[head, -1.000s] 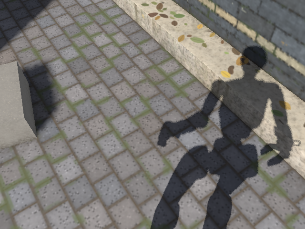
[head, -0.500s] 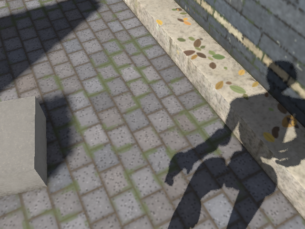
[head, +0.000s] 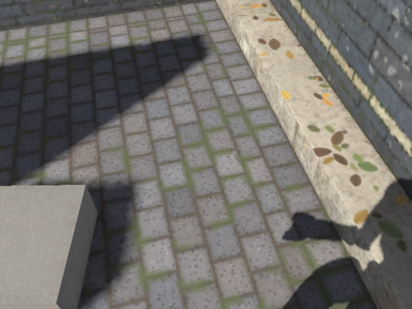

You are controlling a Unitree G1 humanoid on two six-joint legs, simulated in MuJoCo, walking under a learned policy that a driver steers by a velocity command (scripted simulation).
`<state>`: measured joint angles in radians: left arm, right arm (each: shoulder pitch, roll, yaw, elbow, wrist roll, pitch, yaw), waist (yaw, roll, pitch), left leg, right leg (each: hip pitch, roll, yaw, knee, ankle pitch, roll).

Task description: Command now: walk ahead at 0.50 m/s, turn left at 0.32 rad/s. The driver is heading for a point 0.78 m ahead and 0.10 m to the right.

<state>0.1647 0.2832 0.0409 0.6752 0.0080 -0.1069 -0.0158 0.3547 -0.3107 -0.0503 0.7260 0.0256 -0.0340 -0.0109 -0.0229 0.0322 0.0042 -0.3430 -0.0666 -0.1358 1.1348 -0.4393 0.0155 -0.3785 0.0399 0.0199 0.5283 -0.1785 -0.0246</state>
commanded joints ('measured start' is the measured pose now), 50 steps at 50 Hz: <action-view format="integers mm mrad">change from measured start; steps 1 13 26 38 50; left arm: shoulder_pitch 111 230 174 -88 141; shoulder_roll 107 182 121 62 179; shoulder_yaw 32 42 33 13 57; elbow -10 107 64 -60 -64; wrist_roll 9 -33 -38 -28 -10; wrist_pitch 1 19 45 71 51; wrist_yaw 4 4 18 -28 0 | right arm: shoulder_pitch -90 -349 -126 -89 -198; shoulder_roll -101 -18 -50 -154 -148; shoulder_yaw -26 14 -22 -63 -22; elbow -111 -171 -76 30 -61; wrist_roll -15 -9 -40 -17 -29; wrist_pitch -26 -50 -62 -61 -116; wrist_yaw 2 40 29 6 16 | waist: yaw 63 120 3 -34 70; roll -114 -111 85 7 -56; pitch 3 46 -23 87 -59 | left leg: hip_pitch -372 -205 294 310 -399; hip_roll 119 115 337 335 159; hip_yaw -9 117 -110 254 54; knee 52 -541 -928 -999 65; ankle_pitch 104 434 296 512 69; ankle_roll -5 -24 182 146 -13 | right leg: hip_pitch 319 272 -298 -259 396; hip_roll -283 -247 -164 -153 -272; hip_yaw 379 128 83 -6 476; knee -282 -355 638 168 -272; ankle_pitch -49 195 -138 170 -72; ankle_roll -169 -172 28 13 -266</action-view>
